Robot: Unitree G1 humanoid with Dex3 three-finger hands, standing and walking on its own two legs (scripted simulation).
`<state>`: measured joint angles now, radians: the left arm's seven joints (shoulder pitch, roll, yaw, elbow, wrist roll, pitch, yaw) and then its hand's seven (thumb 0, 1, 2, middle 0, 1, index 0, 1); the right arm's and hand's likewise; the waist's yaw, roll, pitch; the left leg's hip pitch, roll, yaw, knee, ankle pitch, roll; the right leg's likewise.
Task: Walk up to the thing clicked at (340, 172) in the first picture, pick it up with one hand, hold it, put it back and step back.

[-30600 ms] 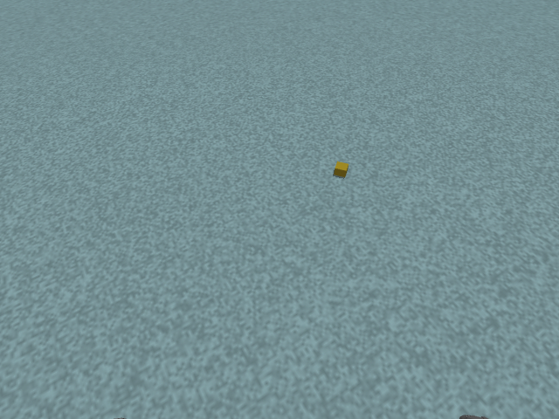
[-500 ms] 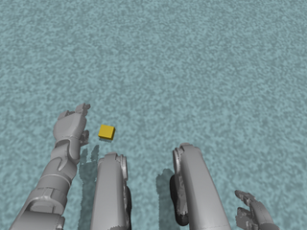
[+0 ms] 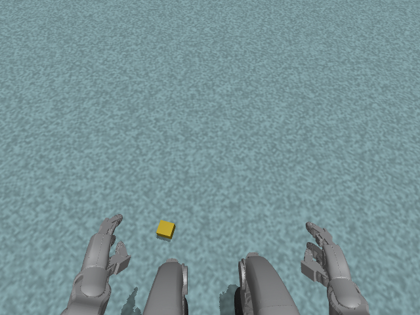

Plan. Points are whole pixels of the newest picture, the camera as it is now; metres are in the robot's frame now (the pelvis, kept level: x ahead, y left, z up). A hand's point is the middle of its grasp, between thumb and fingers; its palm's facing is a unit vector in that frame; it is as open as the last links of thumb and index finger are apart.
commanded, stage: home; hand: left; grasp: from above
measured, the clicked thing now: (166, 229) +0.43 +0.17 -0.61
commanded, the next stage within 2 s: none
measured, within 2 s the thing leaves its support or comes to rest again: neither
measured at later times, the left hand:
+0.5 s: hand (94, 267) +0.20 +0.19 +0.04, palm faces +0.08 -0.98 -0.20, open 7.4 cm
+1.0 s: hand (94, 266) +0.20 +0.19 +0.04, palm faces +0.07 -0.98 -0.20, open 7.4 cm
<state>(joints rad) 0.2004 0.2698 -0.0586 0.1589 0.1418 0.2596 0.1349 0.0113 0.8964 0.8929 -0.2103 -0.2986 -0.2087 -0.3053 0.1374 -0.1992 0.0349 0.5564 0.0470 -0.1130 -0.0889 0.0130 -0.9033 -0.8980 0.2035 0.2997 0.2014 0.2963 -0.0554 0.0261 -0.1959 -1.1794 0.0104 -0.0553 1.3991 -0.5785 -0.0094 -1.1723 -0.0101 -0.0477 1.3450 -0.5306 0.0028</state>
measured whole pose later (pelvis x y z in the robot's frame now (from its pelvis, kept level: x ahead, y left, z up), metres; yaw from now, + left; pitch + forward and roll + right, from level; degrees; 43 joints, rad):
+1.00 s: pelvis +0.04 +0.01 +0.08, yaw +1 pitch +10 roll -3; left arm 0.51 0.23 0.03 -0.12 -0.05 0.44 0.03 0.01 0.91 0.89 -0.20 -0.30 -0.20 -0.30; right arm 0.31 -0.21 0.04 0.55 0.01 -0.24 -0.18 0.02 -0.90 -0.90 0.21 0.30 0.20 0.30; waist -0.04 0.04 -0.16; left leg -0.68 0.02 -0.06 1.01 -0.50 0.00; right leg -0.66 0.00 -0.05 0.93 -0.45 0.02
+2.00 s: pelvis +0.04 +0.01 +0.08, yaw +1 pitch +10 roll -3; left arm 0.51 0.23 0.03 -0.14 -0.06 0.44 0.02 0.01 0.91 0.89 -0.20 -0.30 -0.20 -0.30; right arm 0.30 -0.22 0.04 0.54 0.01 -0.25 -0.18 0.02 -0.90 -0.90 0.20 0.30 0.20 0.30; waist -0.04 0.04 -0.17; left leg -0.69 0.02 -0.06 1.02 -0.50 0.00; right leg -0.67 0.00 -0.05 0.95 -0.45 0.01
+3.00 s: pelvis +0.03 +0.02 +0.14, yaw +1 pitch -5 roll +0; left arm 0.22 0.27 0.05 1.06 0.03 0.02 0.03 0.01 0.91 0.89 -0.20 -0.30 -0.20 -0.30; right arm 0.20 -0.27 -0.03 1.05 -0.04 0.00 -0.02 0.01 -0.90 -0.90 0.20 0.30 0.20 0.30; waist 0.02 0.00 0.06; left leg -0.16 -0.03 -0.02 0.48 -0.25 0.02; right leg -0.16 -0.05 -0.02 0.46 -0.22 0.04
